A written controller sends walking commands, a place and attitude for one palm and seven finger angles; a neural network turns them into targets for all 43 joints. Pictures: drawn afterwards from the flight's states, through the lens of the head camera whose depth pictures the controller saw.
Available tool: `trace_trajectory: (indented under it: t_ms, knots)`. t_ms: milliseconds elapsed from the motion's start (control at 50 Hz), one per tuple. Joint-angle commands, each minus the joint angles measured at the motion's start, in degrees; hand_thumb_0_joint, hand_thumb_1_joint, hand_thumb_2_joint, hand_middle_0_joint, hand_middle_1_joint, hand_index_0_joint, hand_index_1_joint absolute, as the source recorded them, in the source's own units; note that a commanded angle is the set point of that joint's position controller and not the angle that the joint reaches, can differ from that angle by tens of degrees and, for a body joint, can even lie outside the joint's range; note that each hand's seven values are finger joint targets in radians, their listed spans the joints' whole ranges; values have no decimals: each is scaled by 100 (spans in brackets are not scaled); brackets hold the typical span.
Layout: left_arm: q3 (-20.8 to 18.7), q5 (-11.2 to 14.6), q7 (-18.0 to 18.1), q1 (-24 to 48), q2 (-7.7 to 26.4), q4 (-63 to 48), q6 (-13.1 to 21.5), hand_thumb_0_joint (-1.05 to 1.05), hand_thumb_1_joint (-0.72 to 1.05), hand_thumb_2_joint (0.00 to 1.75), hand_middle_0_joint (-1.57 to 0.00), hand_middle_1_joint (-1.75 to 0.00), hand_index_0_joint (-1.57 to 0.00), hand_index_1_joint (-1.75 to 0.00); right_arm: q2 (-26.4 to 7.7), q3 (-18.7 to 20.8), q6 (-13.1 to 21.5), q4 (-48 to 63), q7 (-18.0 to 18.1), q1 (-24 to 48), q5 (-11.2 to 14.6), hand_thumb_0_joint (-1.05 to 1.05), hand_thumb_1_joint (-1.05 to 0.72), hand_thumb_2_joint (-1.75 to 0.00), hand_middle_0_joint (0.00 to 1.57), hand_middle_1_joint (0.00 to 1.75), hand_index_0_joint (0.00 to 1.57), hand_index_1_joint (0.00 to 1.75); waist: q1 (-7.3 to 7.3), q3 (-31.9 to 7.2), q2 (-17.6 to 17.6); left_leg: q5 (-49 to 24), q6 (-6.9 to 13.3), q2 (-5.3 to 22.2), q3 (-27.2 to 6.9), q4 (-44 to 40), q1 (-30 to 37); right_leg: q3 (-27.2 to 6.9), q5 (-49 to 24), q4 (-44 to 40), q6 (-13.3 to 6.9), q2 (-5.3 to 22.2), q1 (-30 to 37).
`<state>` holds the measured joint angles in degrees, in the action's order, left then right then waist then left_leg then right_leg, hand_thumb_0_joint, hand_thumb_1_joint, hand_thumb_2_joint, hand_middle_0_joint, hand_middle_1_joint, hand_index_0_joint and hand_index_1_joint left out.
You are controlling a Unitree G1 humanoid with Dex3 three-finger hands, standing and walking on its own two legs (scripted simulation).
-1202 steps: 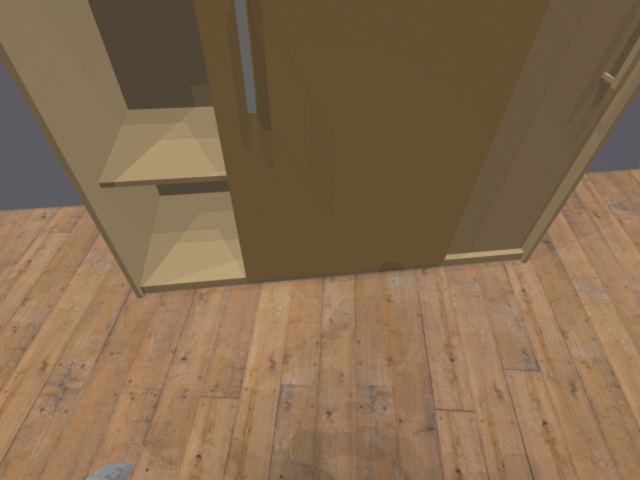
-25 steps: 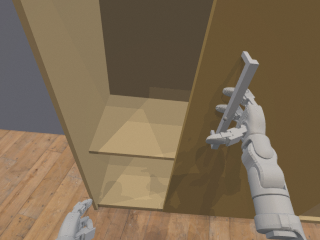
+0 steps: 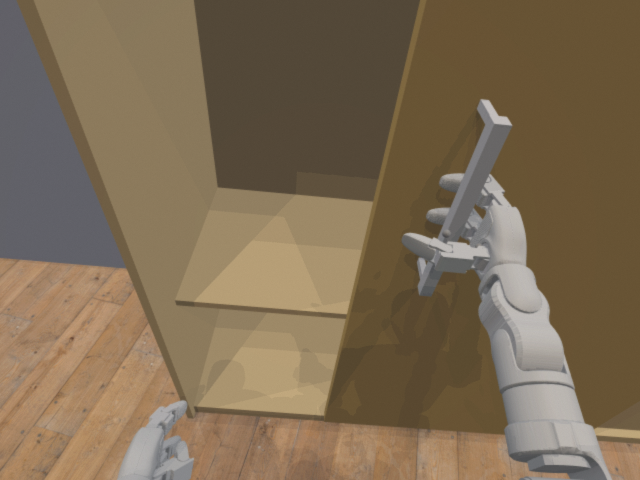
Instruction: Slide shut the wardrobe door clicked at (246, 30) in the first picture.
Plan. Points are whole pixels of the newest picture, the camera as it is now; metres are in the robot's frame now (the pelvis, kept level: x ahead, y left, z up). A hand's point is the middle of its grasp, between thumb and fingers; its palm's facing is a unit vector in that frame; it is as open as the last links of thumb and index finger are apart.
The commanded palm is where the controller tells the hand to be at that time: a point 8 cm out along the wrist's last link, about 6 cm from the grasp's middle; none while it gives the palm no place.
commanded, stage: grip the handle and tug to test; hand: right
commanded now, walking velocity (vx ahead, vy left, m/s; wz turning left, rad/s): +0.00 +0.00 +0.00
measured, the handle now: (451, 211) +0.43 -0.14 +0.15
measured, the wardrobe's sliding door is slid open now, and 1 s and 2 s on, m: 0.39 0.39 0.36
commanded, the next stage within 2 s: tug the door sideways, standing still in 1.04 s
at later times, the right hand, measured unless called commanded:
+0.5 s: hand (446, 232) +0.37 -0.12 +0.17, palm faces +0.03 +1.00 -0.01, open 5.8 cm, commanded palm +0.35 -0.17 +0.16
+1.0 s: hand (445, 233) +0.37 -0.12 +0.17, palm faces +0.01 +1.00 -0.02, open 5.8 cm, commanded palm +0.32 -0.17 +0.16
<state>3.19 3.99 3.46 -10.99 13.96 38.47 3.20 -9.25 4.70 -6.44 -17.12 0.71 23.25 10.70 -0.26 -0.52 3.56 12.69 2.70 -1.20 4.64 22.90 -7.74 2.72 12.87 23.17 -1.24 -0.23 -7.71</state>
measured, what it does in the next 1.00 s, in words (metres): stands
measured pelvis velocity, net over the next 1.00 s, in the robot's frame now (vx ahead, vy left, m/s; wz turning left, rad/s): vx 0.02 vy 0.00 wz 0.02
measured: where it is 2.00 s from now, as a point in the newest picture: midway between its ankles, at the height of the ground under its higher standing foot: outside the picture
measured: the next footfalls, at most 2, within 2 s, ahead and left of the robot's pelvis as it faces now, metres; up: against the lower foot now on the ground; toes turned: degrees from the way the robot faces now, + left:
none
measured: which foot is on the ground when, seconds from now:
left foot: down 0.00-1.00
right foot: down 0.00-1.00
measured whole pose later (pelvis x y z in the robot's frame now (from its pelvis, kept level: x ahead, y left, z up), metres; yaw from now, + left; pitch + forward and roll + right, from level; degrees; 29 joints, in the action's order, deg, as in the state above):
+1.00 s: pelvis +0.02 +0.00 +0.00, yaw +1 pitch -2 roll +0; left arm 2.9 3.8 2.6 -10.8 14.1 35.7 1.2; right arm -9.4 5.9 -9.5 -7.5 1.1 16.4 10.7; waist -1.3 -1.5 3.8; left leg 13.5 2.7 -1.6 3.6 22.3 -7.1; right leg 3.6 14.0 22.4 -1.1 0.1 -6.6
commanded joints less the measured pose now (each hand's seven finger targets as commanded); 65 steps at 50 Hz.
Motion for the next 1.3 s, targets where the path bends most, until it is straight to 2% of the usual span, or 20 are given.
trace_trajectory:
  t_ms: [0,200,340,360,380,420,500,560,580,620,660,720,820,880,920,1020,1080,1120,1200,1280]
  knots:
    - [-214,-26,1,804,577,-933,334,0,90,90,-20,-30,-20,-30,-726,278,385,1465,-61,2201,50,0,-43,-70,40,133,40,133,47,-1426,-453,-1568,-126,173,-341,-295,320,-329,-1278,-195,-111,63,539]
    - [-246,-31,-17,795,588,-963,322,0,90,90,-20,-30,-20,-30,-631,207,338,1654,-25,2033,30,0,-90,-90,45,140,45,140,37,-1402,-460,-1602,-124,153,-321,-284,266,-321,-1360,-181,-108,88,606]
    - [-255,-31,-18,802,581,-941,259,0,90,90,-20,-30,-20,-30,-566,98,250,1744,20,1965,-31,0,-90,-90,45,140,45,140,24,-1373,-410,-1732,-104,161,-301,-266,245,-336,-1558,-134,-95,107,650]
    - [-248,-25,-15,811,565,-954,252,0,90,90,-20,-30,-20,-30,-376,-102,229,1740,15,2054,-54,0,-90,-90,45,140,45,140,-32,-1344,-357,-1697,-117,161,-296,-261,173,-333,-1522,-145,-99,100,686]
    - [-259,-30,-5,772,582,-925,245,0,90,90,-20,-30,-20,-30,-490,33,206,1674,54,2137,-38,0,-90,-90,45,140,45,140,-36,-1344,-505,-1650,-125,152,-283,-282,158,-354,-1467,-151,-106,105,670]
    - [-255,-30,8,795,571,-937,226,0,90,90,-20,-30,-20,-30,-381,-83,174,1686,47,2168,-57,0,-90,-90,45,140,45,140,-52,-1376,-436,-1614,-126,152,-289,-271,129,-351,-1458,-144,-110,95,718]
    - [-252,-35,22,782,584,-901,181,0,90,90,-20,-30,-20,-30,-528,46,140,1573,57,2208,-56,0,-90,-90,45,140,45,140,-42,-1360,-513,-1637,-118,154,-285,-269,155,-372,-1479,-138,-108,98,689]
    - [-239,-43,19,790,572,-905,175,0,90,90,-20,-30,-20,-30,-404,-67,144,1598,43,2316,-44,0,-90,-90,45,140,45,140,-64,-1355,-494,-1646,-121,166,-297,-286,160,-371,-1459,-130,-118,81,680]
    - [-244,-36,31,802,584,-897,154,0,90,90,-20,-30,-20,-30,-612,146,133,1495,57,2152,-27,0,-90,-90,45,140,45,140,-24,-1348,-520,-1605,-126,165,-311,-305,194,-362,-1402,-137,-119,85,636]
    - [-225,-29,33,820,560,-933,154,0,90,90,-20,-30,-20,-30,-338,-107,130,1498,8,2237,-22,0,-90,-90,45,140,45,140,-70,-1324,-548,-1573,-135,163,-294,-299,132,-368,-1372,-140,-128,82,654]
    - [-216,-26,30,831,569,-931,147,0,90,90,-20,-30,-20,-30,-499,18,154,1499,7,2147,-12,0,-90,-90,45,140,45,140,-29,-1280,-466,-1474,-122,171,-316,-329,170,-370,-1288,-157,-115,80,597]
    - [-217,-36,6,858,549,-1009,168,0,90,90,-20,-30,-20,-30,-367,-69,176,1633,-32,1933,-7,0,-90,-90,45,140,45,140,14,-1389,-417,-1589,-121,170,-299,-277,223,-364,-1382,-149,-114,70,639]
    - [-226,-41,-46,922,546,-1135,167,0,90,90,-20,-30,-20,-30,-473,63,188,2020,-96,1297,23,0,-90,-90,45,140,45,140,111,-1485,-496,-1954,-127,179,-299,-222,447,-328,-1621,-145,-115,73,607]
    - [-234,-44,-61,947,575,-1191,132,0,90,90,-20,-30,-20,-30,-729,341,158,2227,-133,890,62,0,-90,-90,45,140,45,140,187,-1447,-605,-2177,-133,184,-321,-213,643,-286,-1701,-164,-121,74,470]
    - [-230,-31,-81,999,538,-1267,132,0,90,90,-20,-30,-20,-30,-505,106,107,2490,-183,718,54,0,-90,-90,45,140,45,140,170,-1456,-336,-2228,-122,187,-290,-166,568,-286,-1805,-128,-101,79,561]
    - [-280,-68,-165,1005,523,-1425,115,0,90,90,-20,-30,-20,-30,-463,85,14,3336,-163,-229,26,0,-90,-90,45,140,45,140,254,-1718,-388,-2898,-120,195,-253,11,774,-273,-2486,-17,-82,111,679]
    - [-290,-79,-187,1001,547,-1446,69,0,90,90,-20,-30,-20,-30,-477,101,-99,3488,-147,-533,32,0,-90,-90,45,140,45,140,240,-1649,-492,-3206,-140,200,-260,46,801,-248,-2612,45,-99,115,610]
    - [-300,-92,-189,993,548,-1474,50,0,90,90,-20,-30,-20,-30,-450,59,-179,3755,-148,-537,13,0,-90,-90,45,140,45,140,212,-1736,-484,-3482,-149,210,-256,103,847,-240,-2869,99,-105,117,682]
    - [-298,-86,-116,889,582,-1200,10,0,90,90,-20,-30,-20,-30,-204,-324,-388,3304,-16,783,-36,0,-90,-90,45,140,45,140,-67,-1478,-484,-3342,-165,188,-235,45,432,-283,-2826,214,-119,124,820]
    - [-309,-112,-100,901,530,-1108,-22,0,90,90,-20,-30,-20,-30,195,-751,-471,3232,110,1078,-121,0,-90,-90,45,140,45,140,-117,-1670,-375,-3341,-150,210,-195,119,343,-357,-3065,315,-116,119,1029]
